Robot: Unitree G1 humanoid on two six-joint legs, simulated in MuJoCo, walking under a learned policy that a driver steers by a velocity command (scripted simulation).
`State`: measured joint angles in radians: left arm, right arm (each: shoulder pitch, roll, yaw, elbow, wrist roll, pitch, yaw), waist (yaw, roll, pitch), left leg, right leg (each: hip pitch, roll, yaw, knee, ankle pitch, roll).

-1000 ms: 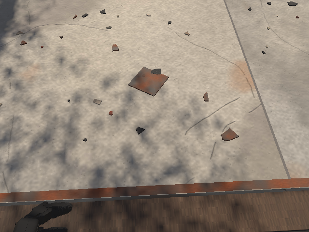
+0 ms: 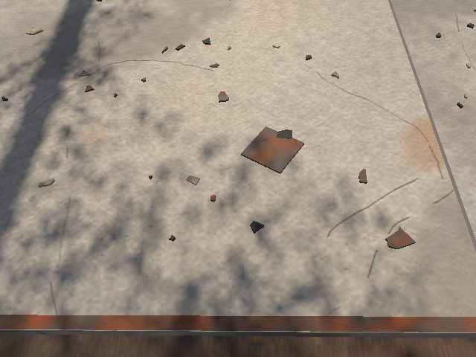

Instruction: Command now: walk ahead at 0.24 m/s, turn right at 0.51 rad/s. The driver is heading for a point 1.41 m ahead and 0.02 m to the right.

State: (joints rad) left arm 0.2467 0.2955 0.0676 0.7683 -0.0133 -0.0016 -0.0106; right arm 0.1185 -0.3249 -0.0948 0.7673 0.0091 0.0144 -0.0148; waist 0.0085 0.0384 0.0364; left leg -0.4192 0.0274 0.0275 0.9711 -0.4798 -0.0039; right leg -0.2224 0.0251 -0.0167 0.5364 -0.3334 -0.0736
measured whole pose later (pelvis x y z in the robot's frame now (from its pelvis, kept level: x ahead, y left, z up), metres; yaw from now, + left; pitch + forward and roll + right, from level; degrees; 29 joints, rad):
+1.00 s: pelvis +0.44 -0.09 +0.02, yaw -8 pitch +1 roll -2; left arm 0.16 0.24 0.05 0.71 0.00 -0.06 0.00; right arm 0.31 -0.30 -0.05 0.81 0.03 -0.01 -0.01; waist -0.01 0.05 0.03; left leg -0.46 0.07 -0.04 1.15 -0.44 -0.01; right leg -0.28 -0.01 -0.09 0.43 -0.48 0.04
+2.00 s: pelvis +0.68 -0.10 +0.04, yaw +21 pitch +0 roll +0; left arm 0.12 0.25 0.03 0.78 0.00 0.00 0.00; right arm 0.16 -0.30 -0.05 0.66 0.01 0.06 -0.03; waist 0.02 0.02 0.09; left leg -0.30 0.00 -0.08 0.71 -0.43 -0.08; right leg -0.29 0.01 0.01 0.46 -0.18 -0.02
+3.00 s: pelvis +0.79 -0.07 +0.04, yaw -8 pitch +1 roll +1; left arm 0.18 0.31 0.07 0.65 -0.02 -0.02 -0.03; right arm 0.40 -0.27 -0.05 0.76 -0.01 -0.09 -0.02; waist -0.08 -0.05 0.00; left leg 0.01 0.02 0.09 0.26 -0.29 0.00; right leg -0.69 -0.05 0.07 0.97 -0.14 0.04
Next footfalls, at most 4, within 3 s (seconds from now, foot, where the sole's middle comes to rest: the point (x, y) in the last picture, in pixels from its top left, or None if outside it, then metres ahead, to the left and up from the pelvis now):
0.40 left None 0.33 0.11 -0.77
0.80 right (354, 339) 0.51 -0.23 -0.74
1.24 left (263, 295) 0.64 0.01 -0.74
1.72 right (322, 246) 0.80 -0.17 -0.74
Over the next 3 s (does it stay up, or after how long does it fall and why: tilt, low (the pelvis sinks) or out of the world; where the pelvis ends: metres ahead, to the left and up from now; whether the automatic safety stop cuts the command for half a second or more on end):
stays up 0.79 -0.07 0.04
